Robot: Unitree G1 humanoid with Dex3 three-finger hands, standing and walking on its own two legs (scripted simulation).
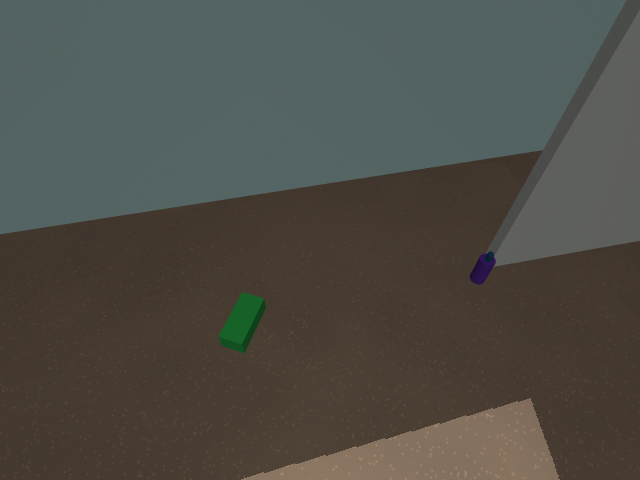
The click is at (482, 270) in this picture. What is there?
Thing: necked bottle
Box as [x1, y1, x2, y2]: [470, 252, 495, 283]
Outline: 492,252 482,254 478,259 470,274 470,279 473,282 482,283 495,262
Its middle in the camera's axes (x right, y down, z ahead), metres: +0.62 +0.11 +1.47
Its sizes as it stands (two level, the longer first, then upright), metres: 0.057 0.057 0.161
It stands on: the floor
